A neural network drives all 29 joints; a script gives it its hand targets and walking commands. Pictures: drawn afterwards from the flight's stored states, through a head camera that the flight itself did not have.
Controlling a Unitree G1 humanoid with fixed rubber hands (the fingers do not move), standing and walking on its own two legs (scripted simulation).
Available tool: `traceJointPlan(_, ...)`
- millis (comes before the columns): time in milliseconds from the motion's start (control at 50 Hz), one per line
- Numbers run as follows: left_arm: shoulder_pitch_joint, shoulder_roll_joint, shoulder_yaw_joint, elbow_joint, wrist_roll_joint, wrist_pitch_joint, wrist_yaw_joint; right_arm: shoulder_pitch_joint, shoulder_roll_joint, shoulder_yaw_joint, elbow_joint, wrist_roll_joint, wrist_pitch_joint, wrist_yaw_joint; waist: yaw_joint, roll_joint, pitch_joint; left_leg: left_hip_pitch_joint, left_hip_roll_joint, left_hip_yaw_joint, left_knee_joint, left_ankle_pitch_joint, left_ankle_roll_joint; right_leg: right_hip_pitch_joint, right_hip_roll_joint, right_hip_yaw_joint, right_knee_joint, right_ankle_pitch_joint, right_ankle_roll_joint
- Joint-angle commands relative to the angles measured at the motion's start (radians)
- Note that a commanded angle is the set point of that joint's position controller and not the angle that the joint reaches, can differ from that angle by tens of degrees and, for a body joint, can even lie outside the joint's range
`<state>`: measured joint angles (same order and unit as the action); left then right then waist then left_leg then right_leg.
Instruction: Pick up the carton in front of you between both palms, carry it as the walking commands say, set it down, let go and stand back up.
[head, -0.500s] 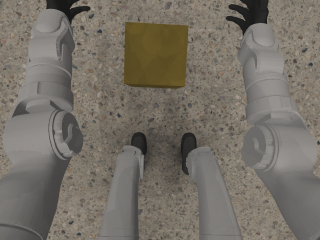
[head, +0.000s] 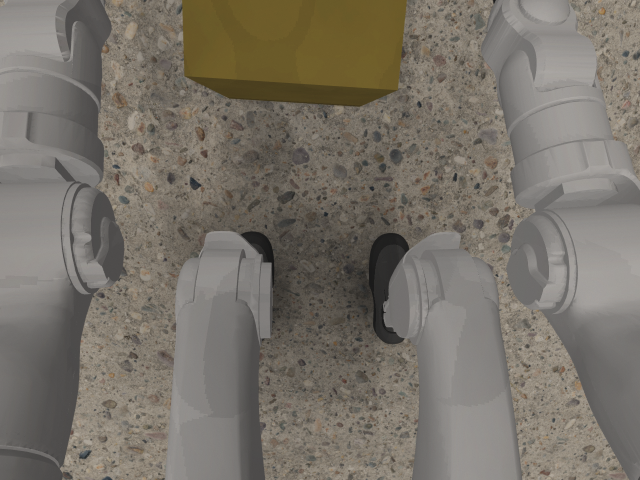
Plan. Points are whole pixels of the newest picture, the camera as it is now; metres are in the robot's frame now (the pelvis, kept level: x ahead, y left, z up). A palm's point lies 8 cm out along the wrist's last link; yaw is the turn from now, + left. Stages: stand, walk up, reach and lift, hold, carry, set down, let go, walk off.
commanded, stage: reach and lift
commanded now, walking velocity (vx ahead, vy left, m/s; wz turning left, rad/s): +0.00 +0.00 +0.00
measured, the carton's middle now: (297, 9) +0.56 +0.06 -0.31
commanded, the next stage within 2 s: none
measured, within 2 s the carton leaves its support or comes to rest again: leaves its support in 1.14 s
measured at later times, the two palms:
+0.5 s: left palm out of the picture +0.56 +0.23 -0.24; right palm out of the picture +0.57 -0.13 -0.24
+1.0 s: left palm out of the picture +0.56 +0.21 -0.23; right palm out of the picture +0.56 -0.10 -0.24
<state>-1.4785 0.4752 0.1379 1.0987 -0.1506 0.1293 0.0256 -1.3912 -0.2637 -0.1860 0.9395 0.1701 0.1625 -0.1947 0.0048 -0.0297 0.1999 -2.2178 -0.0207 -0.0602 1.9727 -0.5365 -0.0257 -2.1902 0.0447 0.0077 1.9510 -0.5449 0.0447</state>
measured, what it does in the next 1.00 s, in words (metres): lowers itself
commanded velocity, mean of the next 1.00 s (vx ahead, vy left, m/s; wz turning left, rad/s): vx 0.00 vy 0.00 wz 0.00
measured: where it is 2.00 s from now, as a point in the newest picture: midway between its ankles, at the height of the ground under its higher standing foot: (323, 306)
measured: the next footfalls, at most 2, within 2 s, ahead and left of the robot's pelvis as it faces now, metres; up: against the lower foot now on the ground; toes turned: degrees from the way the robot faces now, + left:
none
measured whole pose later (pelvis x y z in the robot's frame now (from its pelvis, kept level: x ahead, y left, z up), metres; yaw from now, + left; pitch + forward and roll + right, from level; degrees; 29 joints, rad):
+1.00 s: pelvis -0.01 +0.01 -0.07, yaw +0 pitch +34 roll -2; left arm -1.63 0.41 0.16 1.16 -0.08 0.16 0.00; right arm -1.55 -0.20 -0.33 1.02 0.02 0.17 -0.11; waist 0.03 -0.03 0.47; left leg -2.24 -0.01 -0.04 2.24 -0.59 -0.01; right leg -2.22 0.07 0.03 2.21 -0.60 0.07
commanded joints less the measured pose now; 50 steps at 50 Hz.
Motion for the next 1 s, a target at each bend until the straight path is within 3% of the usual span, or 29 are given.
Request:
traceJointPlan(0,-0.359,0.154,-0.010,-0.038,-0.011,-0.013,0.007,-0.342,-0.119,-0.002,-0.050,0.012,-0.013,0.005,0.032,0.068,-1.218,0.612,0.011,0.099,-0.119,0.226,-0.007,0.653,0.022,-0.075,-0.078,0.212,0.007)
traceJointPlan(140,-0.439,0.152,-0.051,0.067,-0.023,-0.042,0.007,-0.420,-0.155,-0.009,0.089,0.006,-0.055,0.033,0.015,0.068,-1.023,0.573,0.027,0.063,-0.020,0.203,-0.006,0.529,0.005,-0.074,0.029,0.185,0.010)
traceJointPlan(200,-0.486,0.161,-0.081,0.050,-0.047,-0.058,0.013,-0.465,-0.185,0.005,0.092,0.025,-0.078,0.037,0.009,0.075,-1.057,0.614,0.026,0.055,0.024,0.259,-0.006,0.531,0.000,-0.075,0.077,0.234,0.009)
traceJointPlan(240,-0.509,0.166,-0.087,0.020,-0.063,-0.066,0.019,-0.490,-0.195,0.027,0.086,0.033,-0.091,0.035,0.017,0.043,-1.076,0.599,0.019,0.056,0.044,0.301,-0.005,0.566,0.000,-0.075,0.109,0.281,0.009)
traceJointPlan(380,-0.435,0.135,-0.095,0.016,-0.081,-0.081,0.039,-0.443,-0.163,0.075,0.047,0.066,-0.108,0.038,0.038,0.043,-1.159,0.756,0.005,0.057,0.095,0.484,-0.002,0.532,0.018,-0.091,0.148,0.385,0.016)
traceJointPlan(560,-0.390,0.087,-0.080,0.054,-0.053,-0.082,0.026,-0.378,-0.130,0.031,0.115,0.020,-0.109,0.036,0.010,0.054,-0.989,0.583,0.006,0.065,0.077,0.353,-0.007,0.500,0.027,-0.075,0.122,0.317,0.010)
traceJointPlan(740,-0.475,-0.033,-0.119,0.049,-0.050,-0.069,0.005,-0.492,0.013,0.076,0.093,0.023,-0.095,0.046,0.041,0.025,-0.940,0.524,-0.006,0.081,0.050,0.237,-0.001,0.596,0.041,-0.060,0.105,0.261,0.005)
traceJointPlan(780,-0.491,-0.131,-0.117,0.060,-0.028,-0.059,-0.016,-0.508,0.079,0.054,0.089,-0.020,-0.088,0.056,0.021,0.025,-0.908,0.525,-0.016,0.080,0.050,0.219,-0.006,0.617,0.049,-0.066,0.103,0.247,0.002)
traceJointPlan(840,-0.621,-0.657,-0.199,0.012,-0.006,-0.018,-0.142,-0.656,0.587,0.114,0.055,-0.065,-0.048,0.183,0.018,0.048,-0.853,0.522,-0.050,0.077,0.059,0.215,0.002,0.543,0.084,-0.077,0.116,0.228,-0.009)
traceJointPlan(880,-0.603,-0.875,-0.183,-0.020,0.026,0.018,-0.227,-0.682,0.783,0.110,0.022,-0.099,-0.011,0.266,0.022,0.042,-0.807,0.487,-0.067,0.091,0.067,0.206,0.012,0.497,0.096,-0.097,0.126,0.200,-0.012)
traceJointPlan(940,-0.554,-0.998,-0.166,-0.070,0.040,0.058,-0.293,-0.657,0.895,0.113,-0.015,-0.119,0.025,0.325,0.028,0.021,-0.782,0.446,-0.069,0.107,0.078,0.225,0.022,0.459,0.095,-0.110,0.133,0.201,-0.021)
traceJointPlan(980,-0.554,-1.015,-0.178,-0.100,0.036,0.071,-0.301,-0.634,0.925,0.131,-0.047,-0.117,0.037,0.322,0.037,0.009,-0.809,0.438,-0.067,0.110,0.086,0.239,0.022,0.473,0.090,-0.109,0.139,0.217,-0.024)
